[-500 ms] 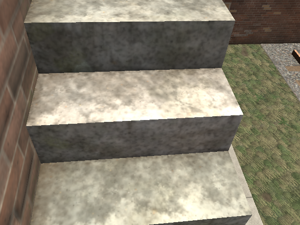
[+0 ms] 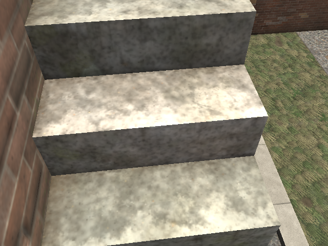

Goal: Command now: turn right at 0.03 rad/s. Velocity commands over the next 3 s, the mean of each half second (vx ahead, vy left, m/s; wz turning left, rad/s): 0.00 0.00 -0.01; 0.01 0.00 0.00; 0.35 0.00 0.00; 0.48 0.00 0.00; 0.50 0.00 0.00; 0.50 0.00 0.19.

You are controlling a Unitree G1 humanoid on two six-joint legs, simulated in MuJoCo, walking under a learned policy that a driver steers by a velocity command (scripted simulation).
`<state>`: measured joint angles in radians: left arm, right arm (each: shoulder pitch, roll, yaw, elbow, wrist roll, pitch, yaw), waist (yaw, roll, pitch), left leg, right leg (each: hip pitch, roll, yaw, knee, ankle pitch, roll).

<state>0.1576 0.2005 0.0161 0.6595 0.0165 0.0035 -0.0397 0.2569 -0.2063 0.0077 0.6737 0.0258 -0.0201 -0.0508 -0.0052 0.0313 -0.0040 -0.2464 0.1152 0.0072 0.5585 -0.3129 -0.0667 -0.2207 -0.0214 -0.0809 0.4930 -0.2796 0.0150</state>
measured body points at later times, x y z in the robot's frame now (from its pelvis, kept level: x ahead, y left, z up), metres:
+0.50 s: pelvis -0.06 +0.00 +0.00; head -0.05 +0.01 +0.45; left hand +0.02 +0.24 -0.13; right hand +0.04 -0.23 -0.13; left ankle -0.02 +0.16 -0.73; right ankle -0.01 -0.13 -0.73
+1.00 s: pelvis -0.05 +0.00 +0.00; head -0.05 +0.00 +0.45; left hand +0.00 +0.23 -0.14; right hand +0.01 -0.23 -0.14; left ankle -0.02 +0.16 -0.73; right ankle -0.02 -0.13 -0.73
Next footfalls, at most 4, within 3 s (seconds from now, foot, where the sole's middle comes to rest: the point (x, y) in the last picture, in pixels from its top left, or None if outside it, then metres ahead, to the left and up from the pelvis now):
1.76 right None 0.21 -0.20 -0.58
2.24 left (166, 203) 0.50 0.03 -0.38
2.52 right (226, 185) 0.55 -0.16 -0.36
2.98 left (135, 30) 0.79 0.11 0.03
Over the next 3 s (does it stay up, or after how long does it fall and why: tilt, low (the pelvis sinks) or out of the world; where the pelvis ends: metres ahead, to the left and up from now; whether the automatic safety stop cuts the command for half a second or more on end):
stays up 0.78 0.02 0.46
